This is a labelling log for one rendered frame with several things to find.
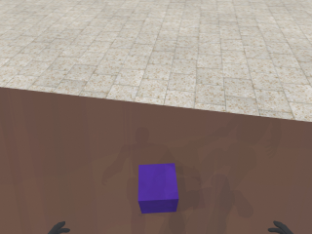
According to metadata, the left robot hand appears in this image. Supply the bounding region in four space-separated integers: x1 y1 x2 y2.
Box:
48 221 70 234

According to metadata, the right robot hand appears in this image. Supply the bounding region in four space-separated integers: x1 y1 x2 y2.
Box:
267 220 293 234

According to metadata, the carton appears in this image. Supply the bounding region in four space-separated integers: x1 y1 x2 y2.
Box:
137 163 179 214

